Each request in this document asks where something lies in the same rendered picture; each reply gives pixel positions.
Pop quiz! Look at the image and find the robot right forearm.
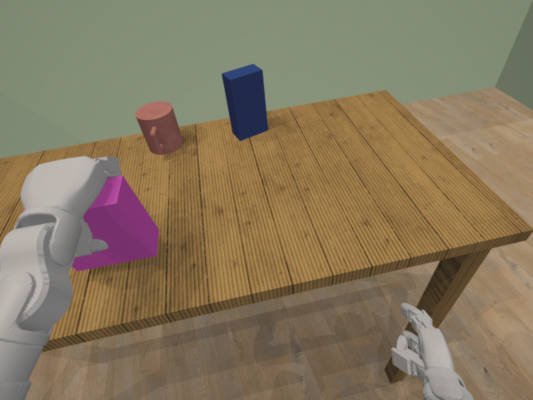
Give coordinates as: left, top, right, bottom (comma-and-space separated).
422, 367, 474, 400

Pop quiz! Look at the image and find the table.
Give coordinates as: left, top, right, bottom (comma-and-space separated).
0, 90, 533, 383

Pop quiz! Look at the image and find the robot right hand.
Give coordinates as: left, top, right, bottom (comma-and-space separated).
391, 302, 455, 380

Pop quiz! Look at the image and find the sponge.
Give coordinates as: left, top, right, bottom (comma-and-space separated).
23, 176, 159, 271

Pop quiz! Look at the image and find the robot left hand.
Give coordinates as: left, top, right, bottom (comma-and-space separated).
21, 156, 122, 258

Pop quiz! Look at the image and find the robot left forearm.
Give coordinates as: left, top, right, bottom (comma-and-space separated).
0, 207, 82, 400

